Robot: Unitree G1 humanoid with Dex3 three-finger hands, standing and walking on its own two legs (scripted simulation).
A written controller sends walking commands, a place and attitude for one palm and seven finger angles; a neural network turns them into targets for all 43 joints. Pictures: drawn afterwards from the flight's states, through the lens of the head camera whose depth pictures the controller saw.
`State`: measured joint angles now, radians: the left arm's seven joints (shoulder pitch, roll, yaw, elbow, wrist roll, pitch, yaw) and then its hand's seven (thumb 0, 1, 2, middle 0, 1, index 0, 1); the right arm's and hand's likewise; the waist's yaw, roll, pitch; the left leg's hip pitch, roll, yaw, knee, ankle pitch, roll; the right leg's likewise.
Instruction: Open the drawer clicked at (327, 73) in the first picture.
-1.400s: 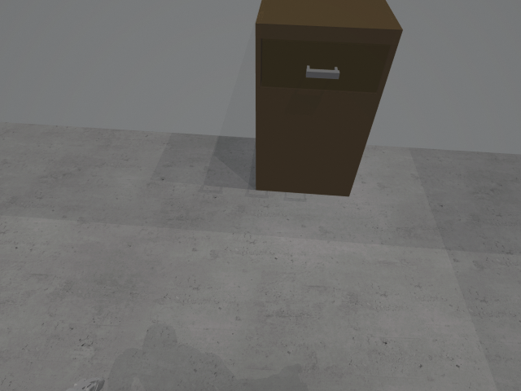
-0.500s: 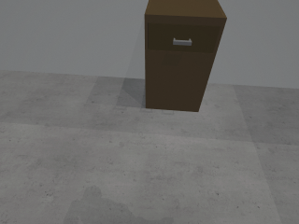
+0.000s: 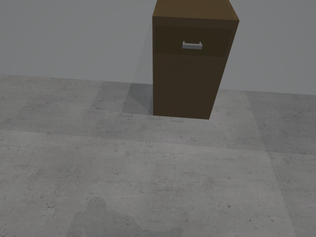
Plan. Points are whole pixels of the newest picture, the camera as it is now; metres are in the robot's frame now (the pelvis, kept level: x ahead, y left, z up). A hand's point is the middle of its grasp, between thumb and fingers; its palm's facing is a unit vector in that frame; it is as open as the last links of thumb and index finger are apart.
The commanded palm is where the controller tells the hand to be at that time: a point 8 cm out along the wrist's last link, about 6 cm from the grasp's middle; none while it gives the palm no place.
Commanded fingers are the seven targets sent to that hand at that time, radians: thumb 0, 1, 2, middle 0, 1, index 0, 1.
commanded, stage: look at it before walking up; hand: left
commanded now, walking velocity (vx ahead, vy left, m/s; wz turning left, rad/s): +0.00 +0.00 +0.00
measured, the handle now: (192, 44) +1.20 -0.15 -0.08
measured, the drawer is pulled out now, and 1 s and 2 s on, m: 0.00 0.00 0.00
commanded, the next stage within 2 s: walk to a spot facing it in 0.04 s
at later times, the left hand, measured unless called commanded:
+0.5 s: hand out of the picture +0.06 +0.20 -0.18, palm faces -0.14 -0.95 -0.27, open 7.4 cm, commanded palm none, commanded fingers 0.00 0.90 0.90 -0.20 -0.30 -0.20 -0.30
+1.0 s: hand out of the picture +0.12 +0.21 -0.19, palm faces -0.29 -0.94 -0.19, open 7.4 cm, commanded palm none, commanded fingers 0.00 0.90 0.90 -0.20 -0.30 -0.20 -0.30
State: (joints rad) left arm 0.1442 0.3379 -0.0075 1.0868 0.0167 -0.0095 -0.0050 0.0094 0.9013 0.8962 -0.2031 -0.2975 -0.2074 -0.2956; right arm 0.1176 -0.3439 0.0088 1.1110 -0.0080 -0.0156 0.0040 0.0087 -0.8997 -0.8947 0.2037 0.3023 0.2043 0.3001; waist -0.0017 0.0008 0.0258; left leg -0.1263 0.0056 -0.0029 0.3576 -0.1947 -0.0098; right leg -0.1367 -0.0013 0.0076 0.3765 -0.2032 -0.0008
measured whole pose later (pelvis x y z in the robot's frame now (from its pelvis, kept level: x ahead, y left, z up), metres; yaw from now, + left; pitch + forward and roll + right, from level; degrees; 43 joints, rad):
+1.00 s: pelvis +0.07 +0.02 -0.01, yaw -24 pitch +1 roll -1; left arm 0.40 0.21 0.08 0.98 0.03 0.00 -0.02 0.01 0.90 0.90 -0.20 -0.30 -0.21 -0.30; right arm 0.16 -0.22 -0.04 0.90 -0.01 -0.05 0.00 0.01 -0.90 -0.90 0.20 0.30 0.20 0.30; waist 0.05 -0.03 -0.01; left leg -0.31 0.03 0.03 0.54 -0.27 -0.02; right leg -0.25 0.10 0.20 0.58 -0.37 -0.02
